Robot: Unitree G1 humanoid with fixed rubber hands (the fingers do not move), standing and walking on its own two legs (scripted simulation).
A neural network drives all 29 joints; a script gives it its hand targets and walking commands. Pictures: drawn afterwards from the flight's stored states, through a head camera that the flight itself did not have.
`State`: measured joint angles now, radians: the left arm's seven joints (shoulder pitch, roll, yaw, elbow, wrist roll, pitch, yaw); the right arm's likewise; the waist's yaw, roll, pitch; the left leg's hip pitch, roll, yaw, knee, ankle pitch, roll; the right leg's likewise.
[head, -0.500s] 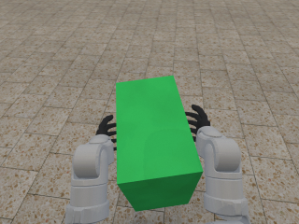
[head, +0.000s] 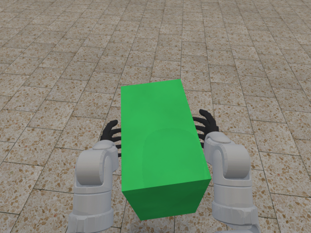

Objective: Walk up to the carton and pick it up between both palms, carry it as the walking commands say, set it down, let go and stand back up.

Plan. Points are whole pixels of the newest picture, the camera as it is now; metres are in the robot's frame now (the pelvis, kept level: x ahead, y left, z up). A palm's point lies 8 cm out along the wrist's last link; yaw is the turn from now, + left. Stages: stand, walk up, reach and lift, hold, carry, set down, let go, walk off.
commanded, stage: carry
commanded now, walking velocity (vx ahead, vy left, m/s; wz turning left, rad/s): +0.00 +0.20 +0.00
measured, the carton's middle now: (159, 152) +0.32 -0.01 +0.01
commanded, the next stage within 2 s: none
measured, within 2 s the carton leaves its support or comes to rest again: neither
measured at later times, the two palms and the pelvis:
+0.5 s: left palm (73, 167) +0.25 +0.18 +0.09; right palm (187, 157) +0.25 -0.06 +0.11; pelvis -0.05 +0.07 +0.00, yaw -3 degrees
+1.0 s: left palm (25, 182) +0.22 +0.27 +0.08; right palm (143, 168) +0.23 +0.03 +0.11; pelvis -0.08 +0.15 +0.01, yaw -1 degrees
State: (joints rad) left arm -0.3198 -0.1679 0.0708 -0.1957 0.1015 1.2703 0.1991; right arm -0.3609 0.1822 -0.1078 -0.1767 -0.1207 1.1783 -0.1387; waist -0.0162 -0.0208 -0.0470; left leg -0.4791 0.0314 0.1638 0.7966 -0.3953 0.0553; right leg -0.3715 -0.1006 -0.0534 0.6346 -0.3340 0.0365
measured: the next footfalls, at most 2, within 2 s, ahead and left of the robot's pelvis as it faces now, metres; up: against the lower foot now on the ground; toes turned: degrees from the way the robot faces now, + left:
right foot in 0.58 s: -0.05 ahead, -0.08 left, +0.00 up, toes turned -9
left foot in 0.84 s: -0.01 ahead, +0.23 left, +0.00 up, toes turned +4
